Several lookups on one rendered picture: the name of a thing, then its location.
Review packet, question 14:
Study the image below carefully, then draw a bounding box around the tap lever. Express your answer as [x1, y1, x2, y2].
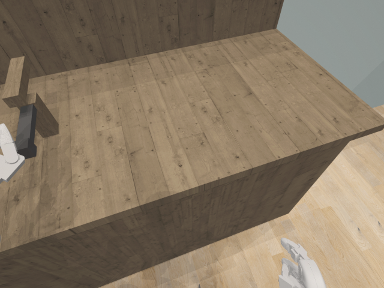
[14, 104, 37, 159]

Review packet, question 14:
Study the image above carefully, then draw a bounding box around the left robot hand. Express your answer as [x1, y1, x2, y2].
[0, 123, 25, 183]

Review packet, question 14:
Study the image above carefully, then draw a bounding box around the right robot hand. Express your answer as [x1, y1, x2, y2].
[279, 238, 326, 288]

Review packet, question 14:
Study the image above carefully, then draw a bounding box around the counter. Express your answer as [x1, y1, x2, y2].
[0, 0, 384, 288]

